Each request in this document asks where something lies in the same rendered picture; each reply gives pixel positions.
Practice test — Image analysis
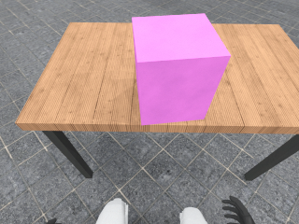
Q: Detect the robot thigh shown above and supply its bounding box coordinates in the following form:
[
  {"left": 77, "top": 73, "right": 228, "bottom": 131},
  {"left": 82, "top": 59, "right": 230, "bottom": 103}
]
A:
[
  {"left": 95, "top": 200, "right": 129, "bottom": 224},
  {"left": 179, "top": 207, "right": 207, "bottom": 224}
]

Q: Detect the robot left thigh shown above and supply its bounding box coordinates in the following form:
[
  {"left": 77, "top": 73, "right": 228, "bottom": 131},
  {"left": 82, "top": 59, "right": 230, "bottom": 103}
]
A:
[{"left": 95, "top": 200, "right": 129, "bottom": 224}]

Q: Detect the robot right thigh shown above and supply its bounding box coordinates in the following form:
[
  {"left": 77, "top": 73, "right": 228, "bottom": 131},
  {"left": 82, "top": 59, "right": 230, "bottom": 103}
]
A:
[{"left": 179, "top": 207, "right": 207, "bottom": 224}]

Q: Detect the robot right hand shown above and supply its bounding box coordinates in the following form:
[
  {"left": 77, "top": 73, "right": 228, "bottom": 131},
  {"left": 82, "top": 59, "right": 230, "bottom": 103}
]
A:
[{"left": 222, "top": 195, "right": 255, "bottom": 224}]

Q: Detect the table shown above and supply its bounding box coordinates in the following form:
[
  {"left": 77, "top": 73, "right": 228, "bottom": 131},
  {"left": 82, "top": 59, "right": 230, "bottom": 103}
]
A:
[{"left": 15, "top": 22, "right": 299, "bottom": 181}]

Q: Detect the carton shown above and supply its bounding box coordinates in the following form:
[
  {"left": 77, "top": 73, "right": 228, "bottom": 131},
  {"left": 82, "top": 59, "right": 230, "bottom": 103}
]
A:
[{"left": 132, "top": 13, "right": 231, "bottom": 126}]

